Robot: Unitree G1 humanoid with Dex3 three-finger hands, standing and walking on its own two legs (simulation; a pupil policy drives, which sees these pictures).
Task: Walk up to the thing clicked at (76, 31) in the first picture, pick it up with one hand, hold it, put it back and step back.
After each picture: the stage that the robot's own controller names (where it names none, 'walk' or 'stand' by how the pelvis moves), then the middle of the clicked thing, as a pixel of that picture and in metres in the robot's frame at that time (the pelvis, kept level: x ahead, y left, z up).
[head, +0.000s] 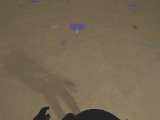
stand; (76, 30) +2.29 +0.41 -0.72
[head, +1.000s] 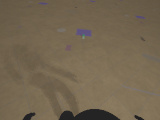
walk; (83, 36) +2.17 +0.15 -0.70
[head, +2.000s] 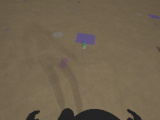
walk; (84, 46) +1.51 +0.09 -0.71
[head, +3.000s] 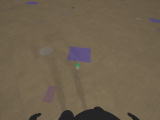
walk; (77, 66) +0.93 +0.16 -0.71
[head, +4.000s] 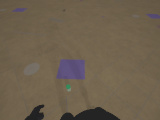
walk; (68, 87) +0.50 +0.25 -0.70
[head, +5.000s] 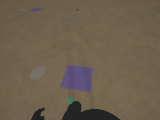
walk; (71, 100) +0.29 +0.25 -0.70
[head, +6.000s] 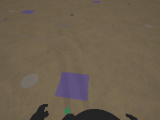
stand; (67, 111) +0.21 +0.20 -0.72
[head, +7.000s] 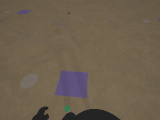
stand; (67, 109) +0.22 +0.22 -0.72
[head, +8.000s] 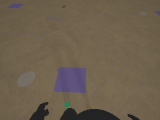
stand; (67, 104) +0.22 +0.23 -0.71
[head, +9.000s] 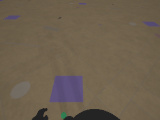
stand; (64, 116) +0.18 +0.24 -0.73
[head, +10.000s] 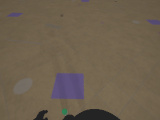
stand; (64, 112) +0.20 +0.24 -0.73
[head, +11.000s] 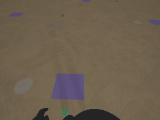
stand; (64, 112) +0.19 +0.24 -0.73
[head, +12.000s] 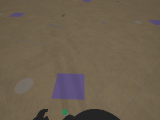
go down; (65, 112) +0.20 +0.24 -0.73
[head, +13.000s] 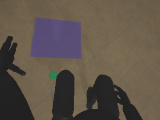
go down; (54, 75) +0.28 +0.26 -0.34
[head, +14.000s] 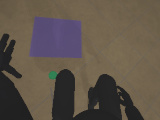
approach; (54, 75) +0.27 +0.27 -0.31
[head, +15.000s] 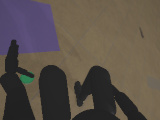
close in; (27, 78) +0.26 +0.29 -0.22
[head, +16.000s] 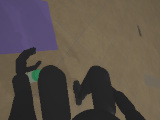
close; (32, 76) +0.27 +0.26 -0.22
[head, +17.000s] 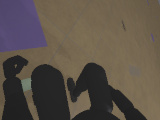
lift; (33, 82) +0.25 +0.19 -0.24
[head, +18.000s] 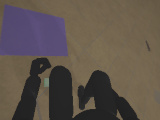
lift; (52, 82) +0.25 +0.18 -0.28
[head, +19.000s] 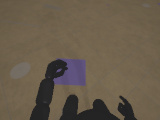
lift; (72, 102) +0.22 +0.13 -0.61
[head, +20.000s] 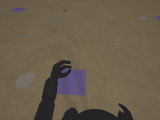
go down; (73, 111) +0.20 +0.13 -0.71
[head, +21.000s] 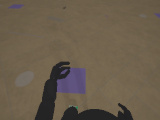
stand; (73, 108) +0.21 +0.14 -0.70
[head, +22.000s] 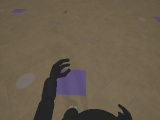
stand; (73, 109) +0.24 +0.13 -0.70
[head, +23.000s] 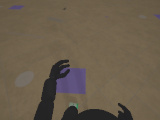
stand; (73, 105) +0.25 +0.13 -0.70
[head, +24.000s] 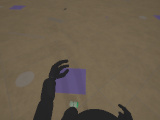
stand; (74, 104) +0.27 +0.13 -0.70
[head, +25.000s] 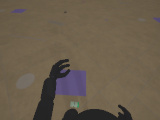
stand; (74, 104) +0.29 +0.13 -0.71
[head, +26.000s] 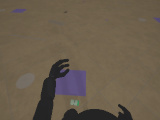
stand; (74, 102) +0.32 +0.13 -0.71
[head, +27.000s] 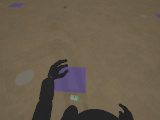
stand; (74, 97) +0.34 +0.13 -0.70
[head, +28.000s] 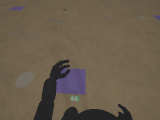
stand; (75, 98) +0.35 +0.13 -0.70
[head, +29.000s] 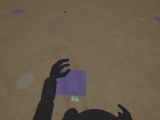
stand; (75, 98) +0.37 +0.13 -0.70
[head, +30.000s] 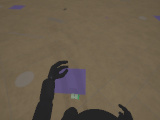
stand; (75, 96) +0.38 +0.13 -0.70
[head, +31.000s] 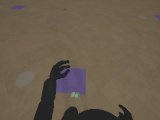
stand; (75, 94) +0.40 +0.13 -0.70
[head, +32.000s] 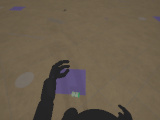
stand; (75, 94) +0.41 +0.13 -0.71
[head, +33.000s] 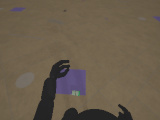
stand; (75, 93) +0.43 +0.13 -0.71
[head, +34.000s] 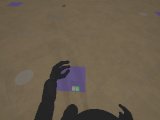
stand; (75, 88) +0.46 +0.13 -0.69
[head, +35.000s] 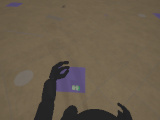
stand; (75, 87) +0.48 +0.13 -0.70
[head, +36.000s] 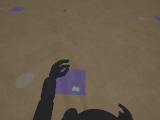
stand; (76, 88) +0.49 +0.13 -0.71
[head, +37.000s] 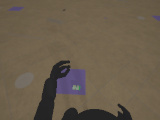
stand; (76, 87) +0.51 +0.13 -0.71
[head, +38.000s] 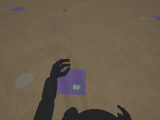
stand; (76, 87) +0.52 +0.13 -0.70
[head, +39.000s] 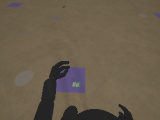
stand; (76, 84) +0.53 +0.13 -0.70
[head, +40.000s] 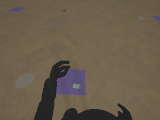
stand; (76, 86) +0.54 +0.13 -0.71
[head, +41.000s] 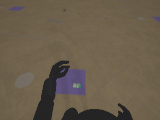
stand; (77, 85) +0.55 +0.12 -0.71
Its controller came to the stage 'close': yes
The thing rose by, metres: 0.01
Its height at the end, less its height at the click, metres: -0.02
